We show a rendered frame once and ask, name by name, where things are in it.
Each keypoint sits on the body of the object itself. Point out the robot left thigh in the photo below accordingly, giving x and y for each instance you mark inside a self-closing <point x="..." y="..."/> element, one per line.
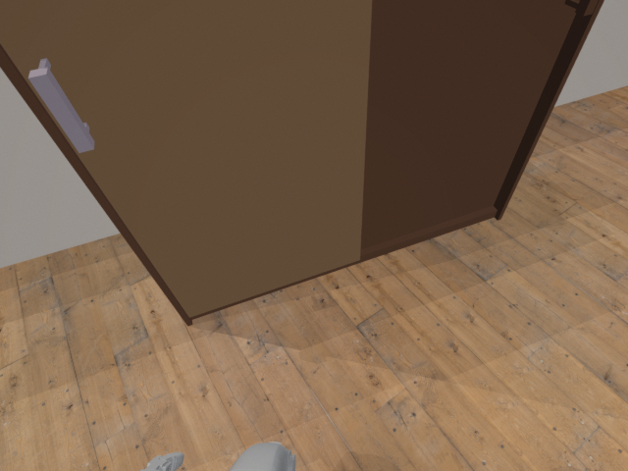
<point x="265" y="457"/>

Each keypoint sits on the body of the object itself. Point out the wardrobe door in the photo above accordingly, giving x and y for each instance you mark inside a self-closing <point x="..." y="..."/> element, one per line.
<point x="453" y="85"/>
<point x="229" y="135"/>

